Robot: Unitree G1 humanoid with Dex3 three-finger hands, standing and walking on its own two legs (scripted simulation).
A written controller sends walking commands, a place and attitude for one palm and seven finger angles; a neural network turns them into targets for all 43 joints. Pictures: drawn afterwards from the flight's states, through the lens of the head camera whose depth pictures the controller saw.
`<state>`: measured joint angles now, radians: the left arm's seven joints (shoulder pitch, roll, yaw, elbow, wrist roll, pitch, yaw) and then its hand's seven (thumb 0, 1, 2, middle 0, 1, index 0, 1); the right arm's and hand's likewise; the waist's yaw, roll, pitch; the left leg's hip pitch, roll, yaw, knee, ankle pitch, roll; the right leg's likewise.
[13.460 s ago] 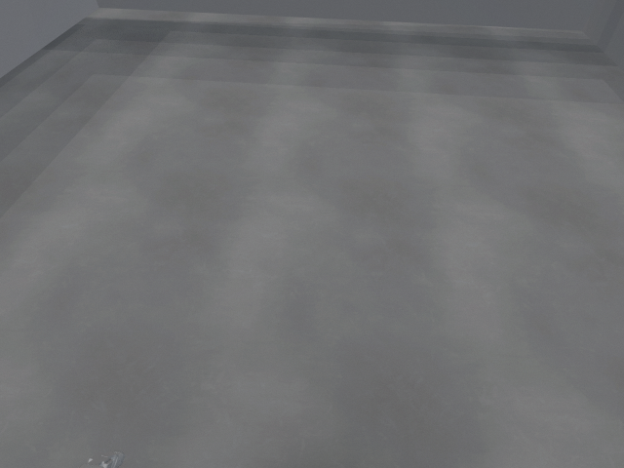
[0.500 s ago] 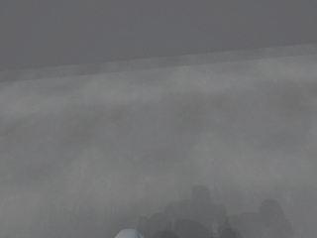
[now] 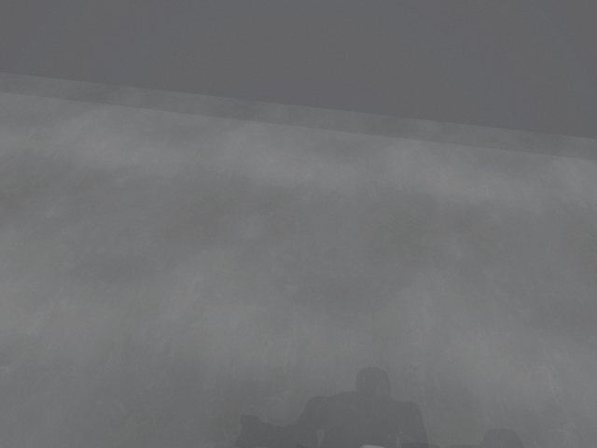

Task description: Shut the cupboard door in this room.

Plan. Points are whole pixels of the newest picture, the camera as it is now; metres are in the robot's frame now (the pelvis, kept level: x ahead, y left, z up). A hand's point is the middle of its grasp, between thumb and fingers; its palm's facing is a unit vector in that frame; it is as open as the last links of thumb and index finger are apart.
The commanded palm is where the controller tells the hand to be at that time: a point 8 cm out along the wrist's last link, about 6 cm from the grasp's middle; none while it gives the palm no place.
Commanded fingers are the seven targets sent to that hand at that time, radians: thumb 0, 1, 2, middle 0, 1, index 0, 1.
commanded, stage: turn or walk to find it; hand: left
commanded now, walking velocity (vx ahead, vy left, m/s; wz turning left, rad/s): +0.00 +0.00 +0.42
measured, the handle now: out of the picture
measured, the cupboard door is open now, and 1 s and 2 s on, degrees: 78 78 78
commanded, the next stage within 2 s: none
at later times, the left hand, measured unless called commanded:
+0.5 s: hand out of the picture -0.03 +0.17 -0.17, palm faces +0.26 -0.93 -0.25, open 7.4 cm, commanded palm none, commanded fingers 0.00 0.90 0.90 -0.20 -0.30 -0.20 -0.30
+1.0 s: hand out of the picture -0.05 +0.18 -0.16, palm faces +0.44 -0.85 -0.29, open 7.4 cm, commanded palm none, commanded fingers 0.00 0.90 0.90 -0.20 -0.30 -0.20 -0.30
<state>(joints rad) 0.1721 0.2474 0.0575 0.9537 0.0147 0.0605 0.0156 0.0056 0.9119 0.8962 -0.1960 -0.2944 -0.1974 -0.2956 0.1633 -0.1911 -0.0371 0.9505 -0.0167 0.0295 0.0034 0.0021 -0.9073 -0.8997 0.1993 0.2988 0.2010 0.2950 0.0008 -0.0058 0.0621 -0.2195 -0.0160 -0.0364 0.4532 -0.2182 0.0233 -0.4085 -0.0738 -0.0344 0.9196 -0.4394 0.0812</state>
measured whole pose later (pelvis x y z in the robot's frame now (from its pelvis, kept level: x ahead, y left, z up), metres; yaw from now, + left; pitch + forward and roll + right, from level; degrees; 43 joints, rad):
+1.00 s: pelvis -0.05 -0.05 -0.01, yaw +27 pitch +0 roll +1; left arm 0.16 0.19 0.03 0.92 0.02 0.01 0.02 0.00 0.91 0.90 -0.20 -0.29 -0.20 -0.30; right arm 0.18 -0.23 -0.07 0.96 -0.01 0.06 0.00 0.00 -0.91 -0.90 0.20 0.30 0.20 0.29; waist -0.01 0.06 0.06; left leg -0.36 -0.03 -0.10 0.73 -0.42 -0.02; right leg -0.27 -0.04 -0.10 0.59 -0.33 -0.01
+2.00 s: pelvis -0.04 -0.07 +0.00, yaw +53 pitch -1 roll +2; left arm 0.18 0.15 0.02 0.91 0.02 0.01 0.02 0.00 0.91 0.90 -0.20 -0.30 -0.20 -0.30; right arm 0.22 -0.26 -0.09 0.99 -0.02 0.08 0.02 0.00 -0.91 -0.90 0.20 0.30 0.20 0.29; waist -0.03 0.06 0.07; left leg -0.48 -0.01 -0.05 1.15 -0.39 -0.04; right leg -0.23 -0.07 -0.15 0.54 -0.29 -0.04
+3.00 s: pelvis -0.05 -0.11 +0.00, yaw +78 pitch -1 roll +2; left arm 0.19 0.16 0.03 0.93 0.02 0.02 0.02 0.00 0.91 0.90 -0.20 -0.30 -0.20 -0.30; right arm 0.24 -0.25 -0.09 1.00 -0.02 0.08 0.02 0.01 -0.91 -0.90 0.19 0.30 0.20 0.29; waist -0.04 0.05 0.07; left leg -0.48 0.01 -0.03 1.14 -0.38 -0.06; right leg -0.21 -0.09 -0.16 0.52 -0.28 -0.02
